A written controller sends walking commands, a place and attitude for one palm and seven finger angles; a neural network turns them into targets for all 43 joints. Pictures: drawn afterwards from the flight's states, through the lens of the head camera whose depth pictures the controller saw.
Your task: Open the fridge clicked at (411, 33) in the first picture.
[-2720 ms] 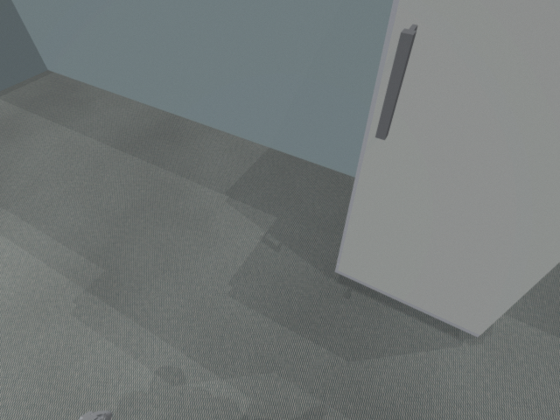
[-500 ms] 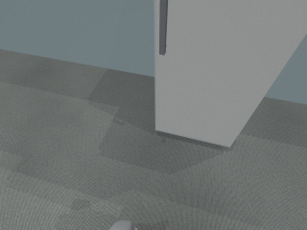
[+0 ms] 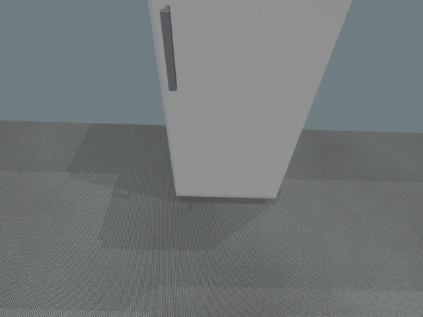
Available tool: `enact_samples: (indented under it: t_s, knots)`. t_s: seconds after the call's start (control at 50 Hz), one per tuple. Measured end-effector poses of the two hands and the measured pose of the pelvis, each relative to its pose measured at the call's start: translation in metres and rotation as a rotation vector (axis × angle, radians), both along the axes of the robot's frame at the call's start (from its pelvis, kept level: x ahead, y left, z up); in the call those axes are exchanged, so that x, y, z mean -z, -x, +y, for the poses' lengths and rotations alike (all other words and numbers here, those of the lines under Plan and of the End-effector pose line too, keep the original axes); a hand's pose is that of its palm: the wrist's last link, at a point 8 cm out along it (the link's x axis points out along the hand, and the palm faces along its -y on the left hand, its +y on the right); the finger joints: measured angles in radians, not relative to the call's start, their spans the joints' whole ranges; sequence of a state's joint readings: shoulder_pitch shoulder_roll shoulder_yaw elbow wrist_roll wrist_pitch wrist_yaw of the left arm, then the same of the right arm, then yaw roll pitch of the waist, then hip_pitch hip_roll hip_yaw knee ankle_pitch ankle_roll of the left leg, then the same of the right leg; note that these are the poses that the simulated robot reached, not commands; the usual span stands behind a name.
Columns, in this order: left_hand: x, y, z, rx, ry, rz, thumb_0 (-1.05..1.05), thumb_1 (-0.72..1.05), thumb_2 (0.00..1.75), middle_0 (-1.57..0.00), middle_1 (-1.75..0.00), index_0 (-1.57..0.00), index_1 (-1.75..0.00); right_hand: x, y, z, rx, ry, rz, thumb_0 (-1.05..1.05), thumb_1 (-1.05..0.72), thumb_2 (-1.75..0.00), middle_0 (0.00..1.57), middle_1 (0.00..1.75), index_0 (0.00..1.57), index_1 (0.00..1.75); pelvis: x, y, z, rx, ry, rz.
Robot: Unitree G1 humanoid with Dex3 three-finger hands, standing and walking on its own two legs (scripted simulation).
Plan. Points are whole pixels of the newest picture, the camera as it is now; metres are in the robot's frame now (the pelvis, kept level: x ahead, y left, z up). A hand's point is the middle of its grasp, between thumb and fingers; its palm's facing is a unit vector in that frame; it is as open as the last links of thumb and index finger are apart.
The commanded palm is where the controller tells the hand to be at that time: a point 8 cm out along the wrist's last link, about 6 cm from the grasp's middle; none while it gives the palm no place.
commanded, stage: take the last steps up to it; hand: left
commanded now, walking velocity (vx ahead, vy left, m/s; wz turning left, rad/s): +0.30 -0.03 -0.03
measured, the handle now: (170, 51) +0.79 +0.15 +0.12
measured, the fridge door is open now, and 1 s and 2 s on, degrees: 0 0 0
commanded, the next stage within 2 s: come to a stop and stand still in 0.66 s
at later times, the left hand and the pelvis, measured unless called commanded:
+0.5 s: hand out of the picture +0.08 +0.20 -0.20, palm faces +0.02 -0.99 -0.13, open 7.4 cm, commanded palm none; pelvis +0.14 +0.03 -0.01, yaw -2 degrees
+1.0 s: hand (147, 234) +0.35 +0.18 -0.18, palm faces +0.04 -0.98 -0.21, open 7.2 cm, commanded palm none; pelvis +0.29 +0.00 -0.01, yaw +0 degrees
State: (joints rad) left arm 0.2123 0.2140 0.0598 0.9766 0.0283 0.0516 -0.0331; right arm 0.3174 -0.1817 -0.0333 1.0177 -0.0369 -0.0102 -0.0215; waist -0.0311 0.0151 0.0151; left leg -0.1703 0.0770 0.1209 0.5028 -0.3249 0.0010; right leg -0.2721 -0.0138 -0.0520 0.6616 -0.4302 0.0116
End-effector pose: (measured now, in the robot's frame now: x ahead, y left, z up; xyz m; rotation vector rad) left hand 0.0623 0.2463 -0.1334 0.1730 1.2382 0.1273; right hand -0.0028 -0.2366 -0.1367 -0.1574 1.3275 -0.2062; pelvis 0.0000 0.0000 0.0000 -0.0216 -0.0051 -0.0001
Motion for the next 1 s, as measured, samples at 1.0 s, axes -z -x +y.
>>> enact_samples:
  t_s: [1.0]
  knots:
    - [0.011,-0.283,-0.017,-0.04,-0.012,0.01,-0.01,0.95,0.9,-0.2,-0.3,-0.2,-0.3,0.019,-0.295,0.018,0.027,-0.052,0.073,0.0,-0.91,-0.9,0.19,0.3,0.19,0.3,0.007,-0.287,0.004,0.004,-0.004,-0.005]
